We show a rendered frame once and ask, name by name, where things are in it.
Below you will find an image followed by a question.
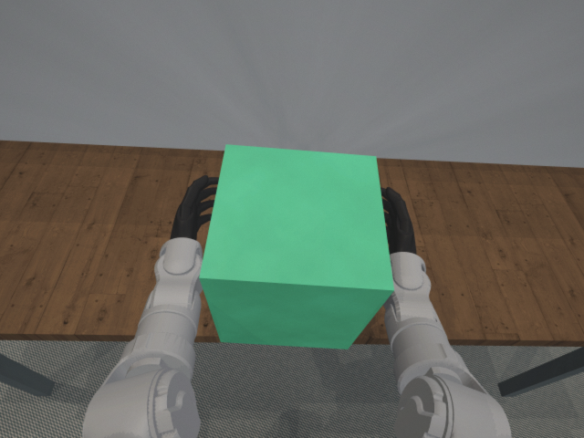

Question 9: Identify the right robot upper arm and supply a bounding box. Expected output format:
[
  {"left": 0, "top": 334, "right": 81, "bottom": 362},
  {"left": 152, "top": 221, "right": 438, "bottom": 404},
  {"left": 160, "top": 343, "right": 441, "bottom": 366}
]
[{"left": 394, "top": 374, "right": 511, "bottom": 438}]

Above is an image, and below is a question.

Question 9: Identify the left robot forearm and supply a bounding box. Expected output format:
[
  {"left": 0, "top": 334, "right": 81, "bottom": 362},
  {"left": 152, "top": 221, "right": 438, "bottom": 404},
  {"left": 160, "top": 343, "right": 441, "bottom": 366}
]
[{"left": 82, "top": 237, "right": 203, "bottom": 438}]

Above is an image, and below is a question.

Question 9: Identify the right robot hand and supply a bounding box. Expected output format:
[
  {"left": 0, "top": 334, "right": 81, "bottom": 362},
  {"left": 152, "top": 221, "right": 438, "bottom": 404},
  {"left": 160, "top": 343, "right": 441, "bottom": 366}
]
[{"left": 381, "top": 187, "right": 416, "bottom": 254}]

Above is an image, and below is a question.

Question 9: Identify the right robot forearm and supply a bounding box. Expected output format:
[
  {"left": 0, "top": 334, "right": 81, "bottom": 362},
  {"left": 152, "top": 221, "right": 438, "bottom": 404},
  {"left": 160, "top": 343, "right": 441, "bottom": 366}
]
[{"left": 383, "top": 252, "right": 512, "bottom": 438}]

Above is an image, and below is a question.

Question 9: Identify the table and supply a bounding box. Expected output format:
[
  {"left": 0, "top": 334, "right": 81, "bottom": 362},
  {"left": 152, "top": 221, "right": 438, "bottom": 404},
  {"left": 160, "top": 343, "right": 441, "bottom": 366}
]
[{"left": 0, "top": 141, "right": 584, "bottom": 397}]

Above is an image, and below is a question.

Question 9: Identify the left robot upper arm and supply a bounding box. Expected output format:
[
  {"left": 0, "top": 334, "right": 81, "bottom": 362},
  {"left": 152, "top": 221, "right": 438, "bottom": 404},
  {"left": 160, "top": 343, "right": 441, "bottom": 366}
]
[{"left": 84, "top": 368, "right": 201, "bottom": 438}]

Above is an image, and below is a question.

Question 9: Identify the left robot hand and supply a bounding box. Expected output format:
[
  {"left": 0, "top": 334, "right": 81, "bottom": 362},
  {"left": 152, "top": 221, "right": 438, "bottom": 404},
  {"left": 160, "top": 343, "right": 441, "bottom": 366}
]
[{"left": 170, "top": 175, "right": 219, "bottom": 240}]

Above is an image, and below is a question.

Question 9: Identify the carton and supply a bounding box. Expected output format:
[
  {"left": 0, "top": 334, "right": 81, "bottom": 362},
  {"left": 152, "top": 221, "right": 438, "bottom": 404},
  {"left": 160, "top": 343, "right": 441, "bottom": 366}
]
[{"left": 199, "top": 144, "right": 394, "bottom": 349}]

